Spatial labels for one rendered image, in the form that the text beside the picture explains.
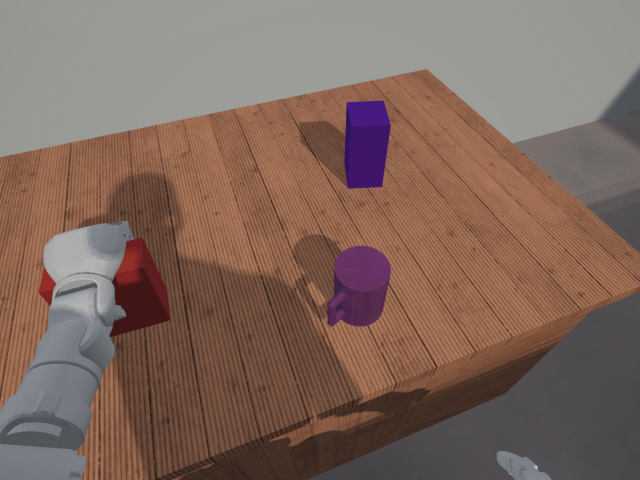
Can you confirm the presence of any left robot upper arm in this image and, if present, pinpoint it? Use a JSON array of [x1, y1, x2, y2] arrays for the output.
[[0, 444, 87, 480]]

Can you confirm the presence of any table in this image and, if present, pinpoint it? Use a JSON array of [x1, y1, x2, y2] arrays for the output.
[[0, 69, 640, 480]]

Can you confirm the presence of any sponge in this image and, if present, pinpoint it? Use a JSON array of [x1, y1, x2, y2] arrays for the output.
[[39, 238, 170, 337]]

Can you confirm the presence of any robot left forearm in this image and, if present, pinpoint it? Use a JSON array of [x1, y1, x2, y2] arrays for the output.
[[0, 274, 115, 451]]

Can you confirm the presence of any right robot hand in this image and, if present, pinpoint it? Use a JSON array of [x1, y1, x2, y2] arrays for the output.
[[497, 451, 551, 480]]

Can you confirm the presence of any left robot hand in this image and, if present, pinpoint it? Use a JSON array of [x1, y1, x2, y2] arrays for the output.
[[43, 221, 134, 321]]

